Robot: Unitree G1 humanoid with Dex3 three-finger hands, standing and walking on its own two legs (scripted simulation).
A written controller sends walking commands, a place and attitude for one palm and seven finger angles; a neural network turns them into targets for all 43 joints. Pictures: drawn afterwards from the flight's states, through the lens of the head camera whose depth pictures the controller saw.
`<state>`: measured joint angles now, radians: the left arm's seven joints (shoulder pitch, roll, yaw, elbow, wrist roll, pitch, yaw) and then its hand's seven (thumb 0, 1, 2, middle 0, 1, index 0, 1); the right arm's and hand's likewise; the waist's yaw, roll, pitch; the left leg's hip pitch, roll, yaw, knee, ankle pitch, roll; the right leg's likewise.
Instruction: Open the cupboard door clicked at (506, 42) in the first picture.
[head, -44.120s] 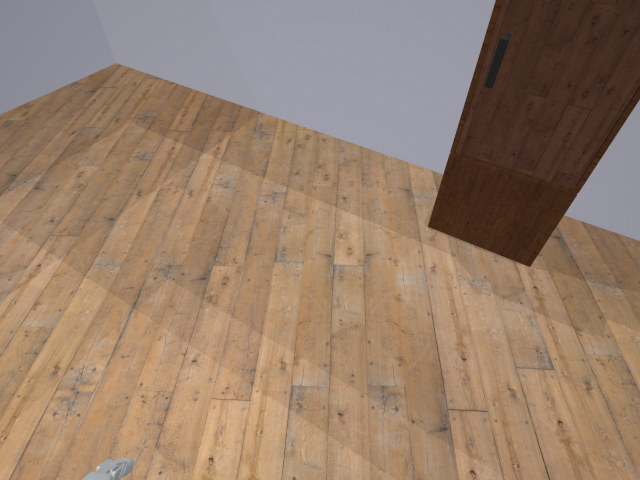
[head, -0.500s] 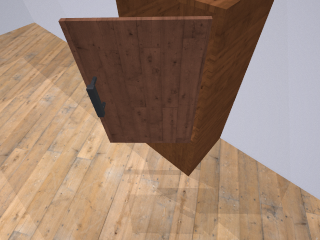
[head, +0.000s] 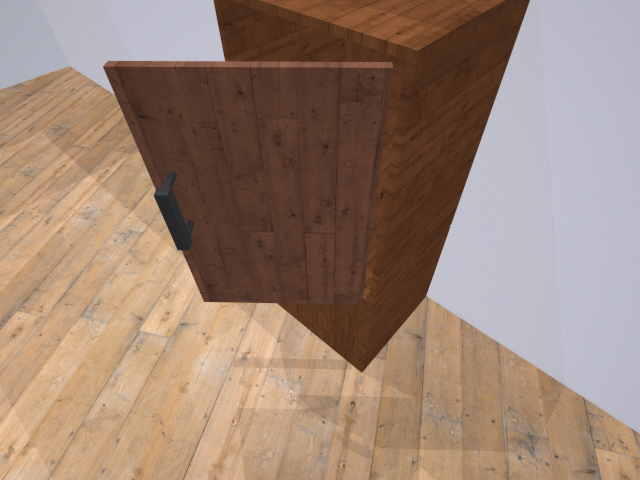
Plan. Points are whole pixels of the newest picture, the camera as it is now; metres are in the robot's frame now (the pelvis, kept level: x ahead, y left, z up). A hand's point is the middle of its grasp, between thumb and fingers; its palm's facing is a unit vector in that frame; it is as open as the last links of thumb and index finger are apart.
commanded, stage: come to a stop and stand still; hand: left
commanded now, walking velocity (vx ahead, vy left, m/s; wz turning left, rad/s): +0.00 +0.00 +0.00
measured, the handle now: (177, 211) +0.54 +0.29 -0.01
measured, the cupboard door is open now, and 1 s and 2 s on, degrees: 40 40 40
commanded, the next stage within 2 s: look again from close up in 0.66 s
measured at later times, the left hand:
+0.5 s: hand out of the picture -0.02 +0.12 -0.18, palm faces +0.07 -0.98 -0.16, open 7.4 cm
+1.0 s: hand out of the picture +0.01 +0.18 -0.18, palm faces +0.03 -0.97 -0.22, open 7.4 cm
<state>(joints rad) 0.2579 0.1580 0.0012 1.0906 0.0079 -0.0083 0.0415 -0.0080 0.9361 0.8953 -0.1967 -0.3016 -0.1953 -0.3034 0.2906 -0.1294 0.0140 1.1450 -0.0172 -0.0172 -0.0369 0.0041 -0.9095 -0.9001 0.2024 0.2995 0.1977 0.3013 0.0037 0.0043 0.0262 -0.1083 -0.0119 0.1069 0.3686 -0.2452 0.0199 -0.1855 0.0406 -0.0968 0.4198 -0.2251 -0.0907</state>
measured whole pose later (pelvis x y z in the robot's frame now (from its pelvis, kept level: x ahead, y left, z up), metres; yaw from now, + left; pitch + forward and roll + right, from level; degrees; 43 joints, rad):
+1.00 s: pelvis -0.02 +0.00 -0.01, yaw -1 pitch -3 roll -2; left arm 0.31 0.13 0.03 1.01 0.02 0.04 0.04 0.00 0.91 0.90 -0.20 -0.30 -0.20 -0.30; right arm 0.37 -0.18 -0.03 1.01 -0.03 0.01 -0.04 0.00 -0.91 -0.90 0.20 0.30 0.20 0.30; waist -0.02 0.07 0.04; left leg -0.24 0.02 0.12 0.60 -0.32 0.07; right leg -0.35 -0.03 -0.03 0.75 -0.29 -0.02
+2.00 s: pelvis +0.00 +0.06 -0.02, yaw -1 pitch -1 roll +0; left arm 0.27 0.17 0.05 0.96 0.03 0.02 0.04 0.00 0.90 0.90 -0.20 -0.30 -0.20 -0.30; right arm 0.26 -0.17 -0.03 0.97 -0.02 0.00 -0.01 0.01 -0.93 -0.90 0.20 0.30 0.20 0.30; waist 0.01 -0.03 0.05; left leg -0.32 -0.02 0.08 0.63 -0.30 0.02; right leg -0.33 -0.13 -0.04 0.68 -0.35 0.05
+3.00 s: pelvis +0.02 +0.10 +0.00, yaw -3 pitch +0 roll +0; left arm 0.30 0.14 -0.02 1.10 0.01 -0.01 0.04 0.00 0.91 0.90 -0.20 -0.30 -0.19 -0.30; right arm 0.27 -0.18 0.02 1.09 -0.02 -0.04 -0.02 0.01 -0.92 -0.90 0.20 0.30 0.20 0.30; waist 0.01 0.01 0.03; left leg -0.19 -0.07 0.13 0.43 -0.25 0.11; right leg -0.18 -0.04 -0.04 0.48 -0.30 0.02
